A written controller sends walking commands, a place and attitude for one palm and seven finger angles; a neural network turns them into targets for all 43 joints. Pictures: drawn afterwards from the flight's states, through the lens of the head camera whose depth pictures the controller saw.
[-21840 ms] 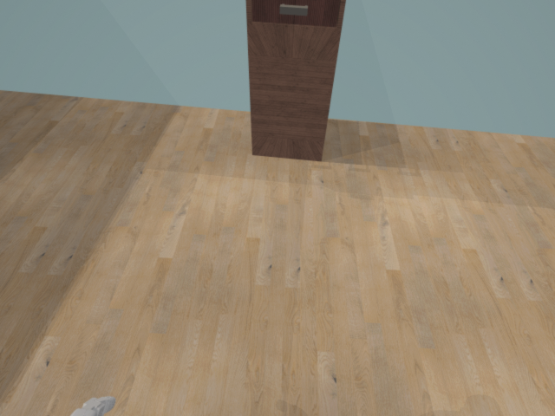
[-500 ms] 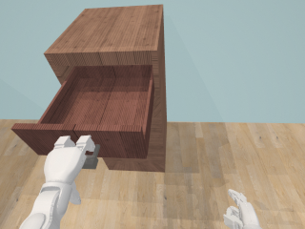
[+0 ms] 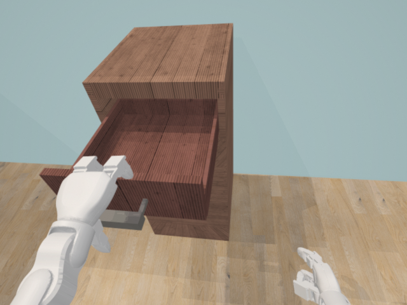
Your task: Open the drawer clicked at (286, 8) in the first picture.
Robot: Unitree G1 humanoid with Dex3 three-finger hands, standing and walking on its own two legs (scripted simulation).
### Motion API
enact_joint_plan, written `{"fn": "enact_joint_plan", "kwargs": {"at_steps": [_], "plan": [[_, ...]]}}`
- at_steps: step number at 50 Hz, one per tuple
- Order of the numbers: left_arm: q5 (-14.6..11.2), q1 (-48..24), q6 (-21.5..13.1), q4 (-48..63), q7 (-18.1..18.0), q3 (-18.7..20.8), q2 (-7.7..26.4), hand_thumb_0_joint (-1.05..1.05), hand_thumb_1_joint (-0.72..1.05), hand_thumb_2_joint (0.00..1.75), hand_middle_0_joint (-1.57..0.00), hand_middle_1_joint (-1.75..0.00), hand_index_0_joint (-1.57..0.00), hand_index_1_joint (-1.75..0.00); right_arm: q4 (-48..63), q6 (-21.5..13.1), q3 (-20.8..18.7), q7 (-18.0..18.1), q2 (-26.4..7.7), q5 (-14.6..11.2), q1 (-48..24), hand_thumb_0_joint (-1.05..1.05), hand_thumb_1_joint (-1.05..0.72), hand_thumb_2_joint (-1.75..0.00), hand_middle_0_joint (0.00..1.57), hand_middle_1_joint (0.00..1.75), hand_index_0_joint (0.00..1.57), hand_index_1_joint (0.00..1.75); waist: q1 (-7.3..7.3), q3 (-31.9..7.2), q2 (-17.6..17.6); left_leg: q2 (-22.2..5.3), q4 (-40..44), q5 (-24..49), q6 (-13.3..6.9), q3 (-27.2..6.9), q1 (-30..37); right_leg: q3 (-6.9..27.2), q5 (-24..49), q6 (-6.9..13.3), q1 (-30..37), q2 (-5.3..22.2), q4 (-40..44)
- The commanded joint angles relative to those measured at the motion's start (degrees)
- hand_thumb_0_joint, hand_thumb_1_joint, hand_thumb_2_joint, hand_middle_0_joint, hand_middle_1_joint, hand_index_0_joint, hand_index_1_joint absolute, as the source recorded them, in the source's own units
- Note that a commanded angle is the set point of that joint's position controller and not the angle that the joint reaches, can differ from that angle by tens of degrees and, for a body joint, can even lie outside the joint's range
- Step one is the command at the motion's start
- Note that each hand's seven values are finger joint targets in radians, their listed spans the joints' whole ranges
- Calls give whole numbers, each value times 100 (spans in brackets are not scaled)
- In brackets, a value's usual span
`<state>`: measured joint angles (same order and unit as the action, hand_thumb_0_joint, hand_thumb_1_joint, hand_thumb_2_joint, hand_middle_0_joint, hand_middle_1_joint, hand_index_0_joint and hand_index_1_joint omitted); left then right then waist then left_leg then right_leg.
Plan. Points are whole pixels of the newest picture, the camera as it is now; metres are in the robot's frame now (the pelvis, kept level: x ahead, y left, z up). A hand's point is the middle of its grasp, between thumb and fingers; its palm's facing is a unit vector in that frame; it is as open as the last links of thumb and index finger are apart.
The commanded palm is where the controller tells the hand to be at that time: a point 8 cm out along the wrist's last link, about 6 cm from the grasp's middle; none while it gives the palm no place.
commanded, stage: lift the hand off the handle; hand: left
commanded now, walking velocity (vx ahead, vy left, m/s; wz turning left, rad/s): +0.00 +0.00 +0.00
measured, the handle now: (120, 210) +0.28 +0.25 +0.03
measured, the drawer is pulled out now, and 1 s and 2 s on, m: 0.29 0.29 0.29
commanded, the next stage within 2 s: draw the hand back to the body in 0.58 s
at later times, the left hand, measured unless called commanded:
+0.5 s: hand (86, 172) +0.26 +0.25 +0.18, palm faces +0.19 -0.01 -0.98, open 13.8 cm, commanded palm +0.21 +0.24 +0.23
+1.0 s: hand (75, 181) +0.24 +0.26 +0.17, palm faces +0.16 -0.03 -0.99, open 13.8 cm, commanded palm +0.19 +0.25 +0.22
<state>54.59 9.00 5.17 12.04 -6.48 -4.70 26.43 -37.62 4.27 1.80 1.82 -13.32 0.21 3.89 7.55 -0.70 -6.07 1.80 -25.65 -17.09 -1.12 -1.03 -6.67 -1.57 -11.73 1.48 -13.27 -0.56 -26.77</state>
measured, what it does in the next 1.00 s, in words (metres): stands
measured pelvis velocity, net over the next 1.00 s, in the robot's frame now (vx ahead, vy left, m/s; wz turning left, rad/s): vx -0.01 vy -0.01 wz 0.01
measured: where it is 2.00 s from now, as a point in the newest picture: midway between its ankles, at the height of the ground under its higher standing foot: outside the picture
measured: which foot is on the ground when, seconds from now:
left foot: down 0.00-1.00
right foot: down 0.00-1.00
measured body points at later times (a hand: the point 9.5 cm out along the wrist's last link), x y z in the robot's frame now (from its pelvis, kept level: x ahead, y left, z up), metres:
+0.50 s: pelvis -0.01 -0.01 +0.00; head -0.02 -0.05 +0.45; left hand +0.24 +0.24 +0.23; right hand +0.22 -0.20 -0.10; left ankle -0.03 +0.11 -0.74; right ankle +0.03 -0.10 -0.74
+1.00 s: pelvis -0.01 -0.01 +0.00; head -0.02 -0.06 +0.45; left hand +0.23 +0.26 +0.23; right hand +0.21 -0.20 -0.10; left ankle -0.03 +0.11 -0.74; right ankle +0.03 -0.10 -0.74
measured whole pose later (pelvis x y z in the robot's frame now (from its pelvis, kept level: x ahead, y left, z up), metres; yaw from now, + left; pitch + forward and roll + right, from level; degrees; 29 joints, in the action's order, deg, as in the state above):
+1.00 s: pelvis -0.01 -0.01 +0.00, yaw +0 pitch -3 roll +0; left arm 46.0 3.1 7.2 15.5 5.2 4.8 34.1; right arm -36.3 4.3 3.0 0.0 -15.6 -1.7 5.0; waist 6.8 0.8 -6.9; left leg 1.4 -24.4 -15.4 -0.5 -1.6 -5.8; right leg -2.1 -9.9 2.0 -11.9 -0.9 -24.9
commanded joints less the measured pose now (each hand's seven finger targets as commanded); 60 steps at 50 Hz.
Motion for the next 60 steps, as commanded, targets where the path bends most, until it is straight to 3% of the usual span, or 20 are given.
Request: {"fn": "enact_joint_plan", "kwargs": {"at_steps": [1, 5, 9, 10, 13, 18, 19, 23, 24, 26, 30, 33, 34, 38, 43, 45, 50, 54, 58, 60], "plan": [[-59, -1464, 210, 927, 23, 921, 1201, 0, -50, 30, -30, -120, -30, -120, 910, -160, -127, 44, -508, -32, -1040, 0, -90, -90, 20, 30, 20, 30, -83, -704, 421, 0, 579, 1489, 32, 72, -489, 133, 702, 45, 1024, 15, 443], [-173, -1546, 349, 973, 361, 1189, 1555, 0, -50, 30, -30, -120, -30, -120, 924, -84, -109, 27, -551, -82, -1086, 0, -90, -90, 20, 30, 20, 30, -81, -812, 367, -14, 659, 1552, 14, 84, -434, 184, 788, 45, 1293, 23, 477], [-388, -1555, 268, 1485, 687, 843, 1217, 0, -50, 30, -30, -120, -30, -120, 1116, -175, -52, -44, -514, -76, -1141, 0, -90, -90, 20, 30, 20, 30, -92, -1051, 280, -11, 618, 1805, -4, 60, -284, 85, 1016, 16, 1393, 58, 429], [-436, -1677, 229, 1456, 732, 970, 1400, 0, -50, 30, -30, -120, -30, -120, 1028, -134, -104, -15, -561, -91, -1086, 0, -90, -90, 20, 30, 20, 30, -164, -890, 254, -29, 656, 1727, -2, 66, -260, 119, 998, 15, 1296, 14, 505], [-425, -1572, 145, 1592, 730, 1454, 1821, 0, -50, 30, -30, -120, -30, -120, 1143, -211, -61, -39, -586, -99, -1155, 0, -90, -90, 20, 30, 20, 30, -11, -1000, 296, -51, 631, 1697, -2, 5, -313, 174, 942, 13, 1404, -4, 485], [-495, -1994, 105, 1525, 669, 1753, 2069, 0, -50, 30, -30, -120, -30, -120, 1097, -239, -66, -92, -597, -128, -1150, 0, -90, -90, 20, 30, 20, 30, 19, -975, 158, -28, 655, 1636, 32, 4, -357, 222, 807, 37, 1383, 19, 523], [-499, -2181, 108, 1423, 692, 1519, 1878, 0, -50, 30, -30, -120, -30, -120, 1064, -255, -36, -103, -572, -92, -1069, 0, -90, -90, 20, 30, 20, 30, -30, -1020, 270, 7, 630, 1717, 24, 38, -395, 166, 884, 34, 1438, 92, 489], [-685, -2225, 245, 1397, 825, 1763, 2127, 0, -50, 30, -30, -120, -30, -120, 1105, -256, -74, -125, -636, -182, -1190, 0, -90, -90, 20, 30, 20, 30, -24, -1046, 183, -8, 629, 1681, 47, 25, -382, 252, 915, 13, 1440, 55, 513], [-681, -2395, 253, 1471, 898, 1463, 1897, 0, -50, 30, -30, -120, -30, -120, 1100, -273, -51, -144, -609, -146, -1136, 0, -90, -90, 20, 30, 20, 30, -70, -1107, 197, 21, 613, 1719, 29, 66, -370, 189, 940, 7, 1462, 114, 485], [-775, -2114, 323, 1280, 1043, 1202, 1622, 0, -50, 30, -30, -120, -30, -120, 1094, -251, -99, -145, -644, -181, -1093, 0, -90, -90, 20, 30, 20, 30, -136, -826, 306, 2, 668, 1621, 25, 69, -408, 133, 919, -8, 1295, 80, 543], [-770, -2015, 401, 1146, 1320, 1186, 1710, 0, -50, 30, -30, -120, -30, -120, 1099, -198, -70, -157, -691, -210, -1056, 0, -90, -90, 20, 30, 20, 30, -205, -593, 569, -43, 682, 1343, -5, 87, -571, 116, 667, -34, 1193, 72, 560], [-647, -2216, 253, 1426, 1252, 1625, 2150, 0, -50, 30, -30, -120, -30, -120, 1216, -243, -33, -137, -689, -197, -1159, 0, -90, -90, 20, 30, 20, 30, -69, -944, 493, -40, 607, 1196, -16, 47, -585, 223, 447, -25, 1337, 48, 505], [-570, -2327, 155, 1449, 1215, 1478, 2006, 0, -50, 30, -30, -120, -30, -120, 1203, -275, 11, -149, -629, -140, -1090, 0, -90, -90, 20, 30, 20, 30, -58, -1091, 454, -4, 601, 1293, -23, 52, -574, 146, 469, -11, 1400, 109, 454], [-681, -2281, -142, 1664, 922, 2061, 2427, 0, -50, 30, -30, -120, -30, -120, 1172, -369, -50, -127, -626, -123, -1037, 0, -90, -90, 20, 30, 20, 30, 31, -1257, 144, 7, 551, 1384, 15, -5, -464, 234, 585, 3, 1437, 45, 467], [-798, -1865, -21, 1264, 782, 2072, 2225, 0, -50, 30, -30, -120, -30, -120, 1110, -355, -76, -163, -643, -180, -1042, 0, -90, -90, 20, 30, 20, 30, 13, -823, 175, -9, 543, 1398, 72, 18, -614, 261, 601, 24, 1234, 65, 516], [-829, -1829, 86, 1182, 859, 1727, 1959, 0, -50, 30, -30, -120, -30, -120, 1082, -312, -93, -163, -643, -168, -986, 0, -90, -90, 20, 30, 20, 30, -89, -630, 238, -8, 580, 1285, 44, 79, -640, 202, 519, -1, 1122, 108, 544], [-840, -1647, 250, 1374, 1139, 1566, 1983, 0, -50, 30, -30, -120, -30, -120, 1155, -286, -91, -109, -696, -203, -1022, 0, -90, -90, 20, 30, 20, 30, -181, -699, 343, -27, 598, 1033, -10, 71, -621, 172, 270, -38, 1136, 101, 538], [-807, -1383, -39, 2056, 1133, 1732, 2091, 0, -50, 30, -30, -120, -30, -120, 1312, -435, -33, -85, -650, -116, -1003, 0, -90, -90, 20, 30, 20, 30, -54, -1274, 401, -4, 438, 1309, -44, 36, -458, 153, 550, -50, 1428, 139, 406], [-887, -918, -208, 2098, 849, 2525, 2593, 0, -50, 30, -30, -120, -30, -120, 1237, -443, -52, -43, -691, -105, -987, 0, -90, -90, 20, 30, 20, 30, 48, -926, 310, -44, 393, 1372, 23, -16, -515, 240, 638, -27, 1263, 88, 483], [-923, -767, -243, 1849, 753, 2418, 2357, 0, -50, 30, -30, -120, -30, -120, 1137, -396, -64, -70, -617, -91, -889, 0, -90, -90, 20, 30, 20, 30, 3, -528, 184, -32, 463, 1325, 31, 23, -600, 158, 511, -7, 1052, 106, 531]]}}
